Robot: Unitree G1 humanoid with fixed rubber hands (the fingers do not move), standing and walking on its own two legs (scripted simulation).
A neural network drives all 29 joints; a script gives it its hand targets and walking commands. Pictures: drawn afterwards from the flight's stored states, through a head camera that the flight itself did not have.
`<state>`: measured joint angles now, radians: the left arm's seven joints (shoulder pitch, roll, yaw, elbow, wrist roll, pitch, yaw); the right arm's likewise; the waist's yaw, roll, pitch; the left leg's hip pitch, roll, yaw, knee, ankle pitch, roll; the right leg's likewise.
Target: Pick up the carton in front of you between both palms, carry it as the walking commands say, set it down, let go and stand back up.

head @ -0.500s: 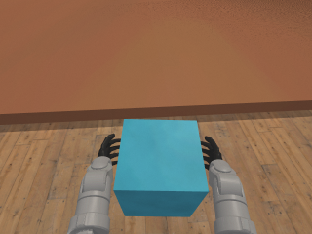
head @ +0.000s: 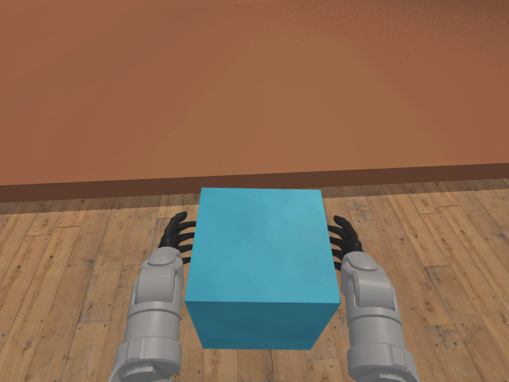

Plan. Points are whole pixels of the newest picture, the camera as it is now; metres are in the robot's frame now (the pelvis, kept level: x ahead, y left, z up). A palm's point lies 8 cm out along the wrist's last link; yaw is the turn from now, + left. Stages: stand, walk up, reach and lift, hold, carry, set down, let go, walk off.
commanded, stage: reach and lift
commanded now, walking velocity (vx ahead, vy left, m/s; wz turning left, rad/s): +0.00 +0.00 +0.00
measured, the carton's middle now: (259, 273) +0.31 +0.00 -0.04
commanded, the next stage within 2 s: hold in 0.50 s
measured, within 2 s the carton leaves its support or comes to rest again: neither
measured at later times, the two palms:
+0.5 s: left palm (169, 251) +0.30 +0.15 +0.04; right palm (351, 256) +0.30 -0.15 +0.04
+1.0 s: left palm (165, 253) +0.29 +0.15 +0.05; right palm (354, 257) +0.29 -0.15 +0.05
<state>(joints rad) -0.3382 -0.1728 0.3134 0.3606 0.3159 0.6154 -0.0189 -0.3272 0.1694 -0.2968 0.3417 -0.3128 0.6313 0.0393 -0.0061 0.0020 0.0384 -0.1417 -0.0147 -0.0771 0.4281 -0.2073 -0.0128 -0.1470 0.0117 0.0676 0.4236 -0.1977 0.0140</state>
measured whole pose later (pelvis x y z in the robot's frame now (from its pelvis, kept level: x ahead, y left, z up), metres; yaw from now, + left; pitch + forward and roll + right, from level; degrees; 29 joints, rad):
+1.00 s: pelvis +0.00 +0.00 +0.00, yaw +0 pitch -8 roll +0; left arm -0.30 -0.16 0.25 0.24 0.29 0.75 -0.01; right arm -0.29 0.16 -0.23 0.22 -0.28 0.77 0.03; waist 0.00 0.00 0.05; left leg -0.04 -0.01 -0.08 0.37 -0.19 -0.01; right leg -0.05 0.01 0.07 0.37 -0.18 0.01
